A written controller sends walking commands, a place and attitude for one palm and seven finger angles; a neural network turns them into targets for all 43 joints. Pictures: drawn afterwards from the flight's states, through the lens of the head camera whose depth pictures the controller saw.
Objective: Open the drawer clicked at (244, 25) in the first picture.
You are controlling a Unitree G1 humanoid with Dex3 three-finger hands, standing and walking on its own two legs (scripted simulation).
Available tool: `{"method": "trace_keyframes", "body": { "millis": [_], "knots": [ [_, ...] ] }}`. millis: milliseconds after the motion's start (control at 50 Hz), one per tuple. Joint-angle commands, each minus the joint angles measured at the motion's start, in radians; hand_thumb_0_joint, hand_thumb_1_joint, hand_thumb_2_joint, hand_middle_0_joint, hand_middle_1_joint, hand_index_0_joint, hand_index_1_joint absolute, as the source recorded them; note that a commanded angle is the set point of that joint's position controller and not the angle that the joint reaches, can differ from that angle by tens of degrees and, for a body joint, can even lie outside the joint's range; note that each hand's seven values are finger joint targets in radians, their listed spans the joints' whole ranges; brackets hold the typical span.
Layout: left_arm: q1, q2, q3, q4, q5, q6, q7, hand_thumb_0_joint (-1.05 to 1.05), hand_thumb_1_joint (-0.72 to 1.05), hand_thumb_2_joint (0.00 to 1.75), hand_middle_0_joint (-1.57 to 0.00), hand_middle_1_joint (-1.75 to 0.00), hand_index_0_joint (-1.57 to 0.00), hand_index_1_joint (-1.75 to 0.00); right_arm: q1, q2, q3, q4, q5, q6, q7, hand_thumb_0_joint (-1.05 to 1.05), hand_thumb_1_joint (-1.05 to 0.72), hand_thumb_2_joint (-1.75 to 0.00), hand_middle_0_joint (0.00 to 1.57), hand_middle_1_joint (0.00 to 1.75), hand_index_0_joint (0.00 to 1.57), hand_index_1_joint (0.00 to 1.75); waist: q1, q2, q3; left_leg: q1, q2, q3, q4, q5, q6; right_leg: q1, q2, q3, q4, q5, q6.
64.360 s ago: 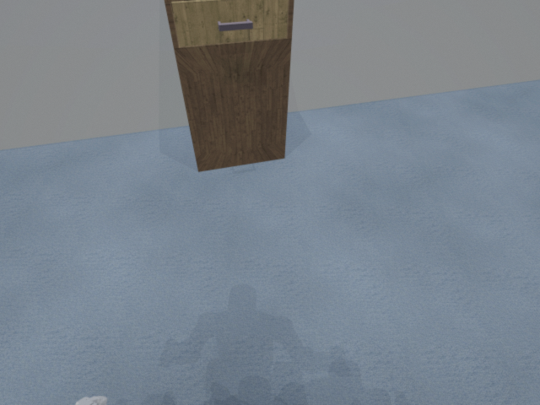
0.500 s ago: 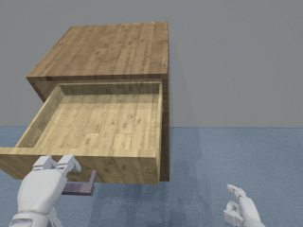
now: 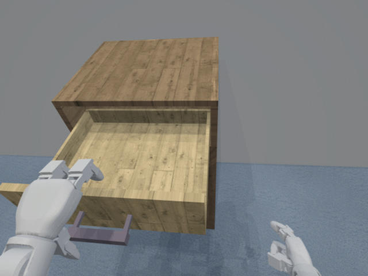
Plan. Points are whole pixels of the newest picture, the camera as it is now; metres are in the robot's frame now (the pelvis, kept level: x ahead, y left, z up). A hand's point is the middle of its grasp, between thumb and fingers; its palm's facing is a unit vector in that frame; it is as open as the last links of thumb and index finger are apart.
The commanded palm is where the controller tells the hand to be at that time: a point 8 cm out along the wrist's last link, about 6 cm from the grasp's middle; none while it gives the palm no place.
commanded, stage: lift the hand off the handle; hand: left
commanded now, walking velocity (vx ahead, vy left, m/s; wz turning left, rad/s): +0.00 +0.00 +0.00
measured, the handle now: (101, 226) +0.20 +0.24 +0.00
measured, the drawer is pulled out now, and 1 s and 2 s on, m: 0.30 0.30 0.30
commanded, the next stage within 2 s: draw the hand back to the body in 0.24 s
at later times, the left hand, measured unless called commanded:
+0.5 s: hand (61, 210) +0.17 +0.24 +0.14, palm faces +0.10 -0.10 -0.99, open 13.8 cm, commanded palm +0.15 +0.24 +0.20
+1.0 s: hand (61, 211) +0.17 +0.24 +0.14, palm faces +0.14 -0.43 -0.89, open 13.8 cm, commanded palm +0.14 +0.26 +0.20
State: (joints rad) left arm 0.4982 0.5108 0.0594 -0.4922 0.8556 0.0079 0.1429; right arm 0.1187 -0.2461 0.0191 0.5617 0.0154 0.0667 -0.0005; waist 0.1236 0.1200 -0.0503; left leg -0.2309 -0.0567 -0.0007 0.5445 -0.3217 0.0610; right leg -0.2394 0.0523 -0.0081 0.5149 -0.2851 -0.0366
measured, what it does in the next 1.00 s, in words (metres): stands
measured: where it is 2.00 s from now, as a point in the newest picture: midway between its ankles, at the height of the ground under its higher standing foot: outside the picture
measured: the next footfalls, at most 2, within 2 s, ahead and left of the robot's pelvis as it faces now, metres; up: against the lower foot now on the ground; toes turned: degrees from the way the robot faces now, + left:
none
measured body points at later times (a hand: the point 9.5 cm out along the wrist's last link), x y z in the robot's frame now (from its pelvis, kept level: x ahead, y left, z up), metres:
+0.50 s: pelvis +0.00 +0.01 +0.00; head -0.01 -0.03 +0.45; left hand +0.16 +0.25 +0.19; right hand +0.23 -0.20 -0.08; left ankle -0.02 +0.08 -0.73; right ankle -0.01 -0.10 -0.73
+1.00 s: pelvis +0.00 +0.00 +0.00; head +0.00 -0.03 +0.45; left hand +0.16 +0.26 +0.19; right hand +0.22 -0.20 -0.08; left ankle -0.02 +0.08 -0.73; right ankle -0.01 -0.10 -0.73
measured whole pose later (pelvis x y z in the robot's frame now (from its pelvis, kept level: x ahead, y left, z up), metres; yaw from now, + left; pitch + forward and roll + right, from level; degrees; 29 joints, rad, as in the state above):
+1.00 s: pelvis +0.00 +0.00 +0.00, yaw +0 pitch -1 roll -1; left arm 0.58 0.53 0.20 -0.55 0.43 -0.01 0.05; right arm 0.14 -0.27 0.03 0.53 0.04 0.05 -0.01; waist 0.09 0.11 -0.01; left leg -0.19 -0.06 -0.01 0.52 -0.31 0.07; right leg -0.19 0.05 -0.01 0.47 -0.26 -0.03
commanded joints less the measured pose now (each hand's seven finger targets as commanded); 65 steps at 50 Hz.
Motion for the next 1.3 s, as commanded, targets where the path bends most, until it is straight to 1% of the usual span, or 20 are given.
{"method": "trace_keyframes", "body": {
  "millis": [0, 40, 120, 220, 380, 420, 440, 620, 660, 820, 840, 920, 940, 960, 980, 1020, 1080, 1120, 1200, 1280],
  "knots": [
    [-0.087, 0.184, 0.142, -0.189, -0.013, 0.075, -0.026, 0.0, -0.5, 0.3, -0.3, -1.2, -0.3, -1.2, -0.182, -0.093, -0.016, -0.194, 0.014, -0.018, 0.012, 0.0, -0.9, -0.9, 0.2, 0.3, 0.2, 0.3, -0.007, -0.065, -0.093, 0.075, 0.077, -0.05, -0.113, 0.353, -0.052, 0.058, -0.055, 0.024, -0.099, 0.217, -0.006],
    [-0.076, 0.159, 0.11, -0.197, -0.035, 0.107, -0.07, 0.0, -0.5, 0.3, -0.3, -1.2, -0.3, -1.2, -0.192, -0.089, -0.007, -0.2, 0.017, -0.011, 0.021, 0.0, -0.9, -0.9, 0.2, 0.3, 0.2, 0.3, -0.006, -0.047, -0.087, 0.068, 0.079, -0.048, -0.126, 0.353, -0.051, 0.081, -0.05, 0.014, -0.099, 0.219, -0.006],
    [-0.067, 0.233, 0.19, -0.297, -0.071, 0.117, -0.104, 0.0, -0.5, 0.3, -0.3, -1.2, -0.3, -1.2, -0.241, -0.102, 0.008, -0.237, 0.032, -0.011, 0.02, 0.0, -0.9, -0.9, 0.2, 0.3, 0.2, 0.3, 0.0, -0.07, -0.103, 0.076, 0.087, -0.058, -0.125, 0.361, -0.045, 0.111, -0.043, 0.046, -0.112, 0.258, -0.004],
    [0.021, 0.233, 0.232, -0.299, -0.096, 0.084, -0.106, 0.0, -0.5, 0.3, -0.3, -1.2, -0.3, -1.2, -0.207, -0.111, 0.003, -0.236, 0.03, -0.004, 0.025, 0.0, -0.9, -0.9, 0.2, 0.3, 0.2, 0.3, -0.008, -0.071, -0.077, 0.075, 0.087, -0.047, -0.109, 0.358, -0.045, 0.084, -0.042, 0.048, -0.126, 0.276, -0.001],
    [-0.023, 0.202, 0.182, -0.292, -0.054, 0.036, -0.069, 0.0, -0.5, 0.3, -0.3, -1.2, -0.3, -1.2, -0.14, -0.109, -0.02, -0.221, 0.008, -0.01, 0.014, 0.0, -0.9, -0.9, 0.2, 0.3, 0.2, 0.3, -0.011, -0.026, -0.078, 0.097, 0.087, -0.045, -0.091, 0.321, -0.042, 0.009, -0.042, 0.023, -0.131, 0.168, -0.009],
    [-0.056, 0.259, 0.239, -0.311, -0.06, 0.044, -0.057, 0.0, -0.5, 0.3, -0.3, -1.2, -0.3, -1.2, -0.183, -0.111, -0.008, -0.23, 0.023, -0.02, 0.013, 0.0, -0.9, -0.9, 0.2, 0.3, 0.2, 0.3, -0.011, -0.036, -0.099, 0.089, 0.086, -0.065, -0.097, 0.307, -0.047, 0.035, -0.038, 0.053, -0.12, 0.175, -0.015],
    [-0.079, 0.232, 0.196, -0.291, -0.043, 0.046, -0.065, 0.0, -0.5, 0.3, -0.3, -1.2, -0.3, -1.2, -0.154, -0.104, -0.009, -0.221, 0.009, -0.014, 0.012, 0.0, -0.9, -0.9, 0.2, 0.3, 0.2, 0.3, -0.01, -0.015, -0.093, 0.085, 0.086, -0.053, -0.096, 0.303, -0.044, 0.027, -0.045, 0.022, -0.12, 0.152, -0.012],
    [0.001, 0.236, 0.226, -0.276, -0.095, 0.067, -0.09, 0.0, -0.5, 0.3, -0.3, -1.2, -0.3, -1.2, -0.197, -0.107, -0.001, -0.236, 0.03, -0.017, 0.021, 0.0, -0.9, -0.9, 0.2, 0.3, 0.2, 0.3, -0.008, -0.025, -0.072, 0.07, 0.09, -0.064, -0.109, 0.344, -0.052, 0.055, -0.039, 0.041, -0.116, 0.219, -0.011],
    [0.0, 0.269, 0.255, -0.26, -0.087, 0.06, -0.09, 0.0, -0.5, 0.3, -0.3, -1.2, -0.3, -1.2, -0.153, -0.111, -0.007, -0.226, 0.02, -0.01, 0.017, 0.0, -0.9, -0.9, 0.2, 0.3, 0.2, 0.3, -0.009, -0.078, -0.08, 0.066, 0.089, -0.051, -0.106, 0.334, -0.045, 0.055, -0.05, 0.029, -0.119, 0.213, -0.004],
    [0.007, 0.277, 0.285, -0.281, -0.116, 0.02, -0.072, 0.0, -0.5, 0.3, -0.3, -1.2, -0.3, -1.2, -0.17, -0.116, -0.013, -0.23, 0.028, -0.027, 0.008, 0.0, -0.9, -0.9, 0.2, 0.3, 0.2, 0.3, -0.014, -0.021, -0.079, 0.083, 0.08, -0.056, -0.087, 0.295, -0.043, 0.017, -0.041, 0.059, -0.128, 0.184, -0.008],
    [-0.006, 0.262, 0.253, -0.283, -0.104, 0.012, -0.074, 0.0, -0.5, 0.3, -0.3, -1.2, -0.3, -1.2, -0.134, -0.113, -0.015, -0.227, 0.015, -0.025, 0.008, 0.0, -0.9, -0.9, 0.2, 0.3, 0.2, 0.3, -0.012, -0.022, -0.097, 0.079, 0.081, -0.048, -0.083, 0.3, -0.038, 0.018, -0.049, 0.022, -0.121, 0.176, -0.003],
    [0.006, 0.287, 0.293, -0.26, -0.111, 0.009, -0.066, 0.0, -0.5, 0.3, -0.3, -1.2, -0.3, -1.2, -0.167, -0.118, -0.016, -0.224, 0.026, -0.031, 0.001, 0.0, -0.9, -0.9, 0.2, 0.3, 0.2, 0.3, -0.016, -0.041, -0.068, 0.076, 0.077, -0.058, -0.083, 0.279, -0.041, 0.009, -0.044, 0.058, -0.13, 0.173, -0.008],
    [-0.067, -0.146, 0.2, -0.215, -0.806, -0.076, -0.057, 0.0, -0.47, 0.32, -0.3, -1.18, -0.3, -1.18, -0.052, -0.023, -0.016, -0.228, 0.025, -0.11, -0.022, 0.0, -0.9, -0.9, 0.2, 0.3, 0.2, 0.3, -0.125, -0.106, 0.003, 0.162, 0.102, -0.052, -0.103, 0.237, -0.024, 0.034, -0.04, -0.025, -0.126, 0.156, -0.01],
    [0.001, -0.02, 0.267, -0.156, -0.826, -0.107, -0.037, 0.0, -0.43, 0.33, -0.29, -1.15, -0.29, -1.15, -0.04, -0.059, -0.022, -0.197, 0.023, -0.149, -0.043, 0.0, -0.9, -0.9, 0.2, 0.3, 0.2, 0.3, -0.1, -0.16, -0.002, 0.162, 0.132, -0.087, -0.126, 0.232, -0.031, 0.028, -0.046, -0.01, -0.109, 0.104, -0.003],
    [0.004, -0.001, 0.308, -0.201, -0.881, -0.133, -0.026, 0.0, -0.4, 0.34, -0.29, -1.13, -0.29, -1.13, -0.047, -0.068, -0.025, -0.185, 0.016, -0.16, -0.061, 0.0, -0.9, -0.9, 0.2, 0.3, 0.2, 0.3, -0.082, -0.151, -0.021, 0.155, 0.116, -0.071, -0.142, 0.224, -0.034, 0.062, -0.046, -0.019, -0.134, 0.12, -0.001],
    [-0.071, 0.069, 0.367, -0.303, -0.908, -0.175, -0.001, 0.0, -0.32, 0.37, -0.29, -1.09, -0.29, -1.09, -0.071, -0.07, -0.017, -0.167, 0.007, -0.211, -0.078, 0.0, -0.9, -0.9, 0.2, 0.3, 0.2, 0.3, -0.069, -0.094, -0.051, 0.14, 0.103, -0.062, -0.139, 0.218, -0.038, 0.095, -0.059, 0.006, -0.131, 0.14, 0.0],
    [-0.03, -0.021, 0.301, -0.257, -0.914, -0.199, -0.009, 0.0, -0.22, 0.42, -0.28, -1.02, -0.28, -1.02, -0.05, -0.061, -0.014, -0.138, -0.002, -0.246, -0.073, 0.0, -0.9, -0.9, 0.2, 0.3, 0.2, 0.3, -0.072, -0.036, 0.012, 0.118, 0.095, -0.05, -0.149, 0.243, -0.045, 0.08, -0.064, -0.004, -0.151, 0.165, -0.009],
    [-0.058, 0.011, 0.334, -0.267, -0.916, -0.207, -0.009, 0.0, -0.15, 0.45, -0.27, -0.98, -0.27, -0.98, -0.06, -0.062, -0.015, -0.125, -0.002, -0.26, -0.07, 0.0, -0.9, -0.9, 0.2, 0.3, 0.2, 0.3, -0.066, 0.003, 0.04, 0.098, 0.094, -0.051, -0.154, 0.263, -0.053, 0.094, -0.065, 0.003, -0.158, 0.186, -0.016],
    [-0.018, -0.017, 0.326, -0.257, -0.931, -0.213, -0.027, 0.0, -0.01, 0.51, -0.26, -0.88, -0.26, -0.88, -0.055, -0.057, -0.019, -0.121, -0.001, -0.26, -0.058, 0.0, -0.9, -0.9, 0.2, 0.3, 0.2, 0.3, -0.064, 0.01, 0.001, 0.108, 0.098, -0.047, -0.153, 0.333, -0.06, 0.129, -0.068, -0.005, -0.143, 0.247, -0.015],
    [0.024, -0.021, 0.337, -0.244, -0.94, -0.212, -0.036, 0.0, 0.13, 0.57, -0.25, -0.8, -0.25, -0.8, -0.063, -0.063, -0.032, -0.112, 0.0, -0.248, -0.054, 0.0, -0.9, -0.9, 0.2, 0.3, 0.2, 0.3, -0.065, -0.053, -0.033, 0.123, 0.102, -0.042, -0.139, 0.383, -0.054, 0.138, -0.066, -0.007, -0.144, 0.304, -0.009]
  ]
}}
